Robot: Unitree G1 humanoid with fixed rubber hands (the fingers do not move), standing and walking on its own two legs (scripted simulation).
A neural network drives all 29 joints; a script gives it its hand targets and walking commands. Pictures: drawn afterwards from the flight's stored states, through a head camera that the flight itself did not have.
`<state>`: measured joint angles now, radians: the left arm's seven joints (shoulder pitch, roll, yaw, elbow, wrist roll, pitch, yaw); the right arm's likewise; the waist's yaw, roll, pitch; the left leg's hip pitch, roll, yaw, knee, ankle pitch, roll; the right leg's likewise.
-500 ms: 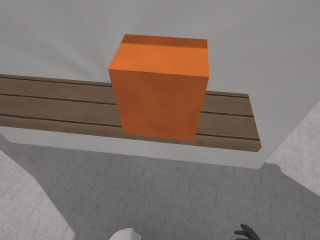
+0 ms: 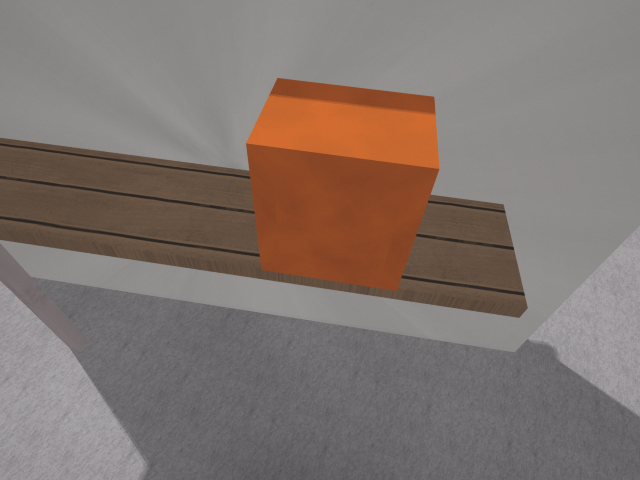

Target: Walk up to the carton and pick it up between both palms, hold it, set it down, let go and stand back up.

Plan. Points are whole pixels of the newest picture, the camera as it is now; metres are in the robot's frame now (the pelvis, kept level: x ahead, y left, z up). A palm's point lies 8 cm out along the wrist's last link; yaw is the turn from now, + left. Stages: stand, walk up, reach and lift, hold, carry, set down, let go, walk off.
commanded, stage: walk up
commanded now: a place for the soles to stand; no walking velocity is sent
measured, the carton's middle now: (340, 190) +0.55 -0.04 +0.03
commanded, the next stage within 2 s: none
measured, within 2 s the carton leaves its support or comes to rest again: neither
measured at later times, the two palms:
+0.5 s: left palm out of the picture +0.02 +0.30 -0.15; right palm out of the picture +0.11 -0.22 -0.13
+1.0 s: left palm (110, 416) +0.23 +0.30 -0.13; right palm out of the picture +0.11 -0.21 -0.13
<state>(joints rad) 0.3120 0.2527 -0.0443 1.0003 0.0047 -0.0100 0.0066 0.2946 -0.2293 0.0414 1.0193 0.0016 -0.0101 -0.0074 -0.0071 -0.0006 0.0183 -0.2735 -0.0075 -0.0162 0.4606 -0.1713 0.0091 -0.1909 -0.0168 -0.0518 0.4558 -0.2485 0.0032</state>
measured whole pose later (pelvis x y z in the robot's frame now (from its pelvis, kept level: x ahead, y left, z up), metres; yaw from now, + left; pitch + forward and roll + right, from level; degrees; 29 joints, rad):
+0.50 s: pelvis +0.06 +0.05 -0.01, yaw -4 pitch -1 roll +0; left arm 0.43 0.24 -0.01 1.03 0.03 -0.01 0.01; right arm 0.25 -0.27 0.00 0.93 -0.04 -0.03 -0.01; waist 0.04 -0.01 0.05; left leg -0.34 0.04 0.06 0.58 -0.18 0.00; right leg -0.18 -0.07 0.06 0.61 -0.42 0.05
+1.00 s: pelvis +0.09 +0.06 -0.01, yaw -14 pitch -1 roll +1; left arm 0.21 0.27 0.00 0.89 0.00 0.01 0.01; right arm 0.19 -0.26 0.03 0.92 -0.01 0.01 -0.02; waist 0.01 -0.02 0.06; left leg -0.24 0.06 0.17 0.55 -0.28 0.01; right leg -0.30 0.02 0.07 0.58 -0.26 0.00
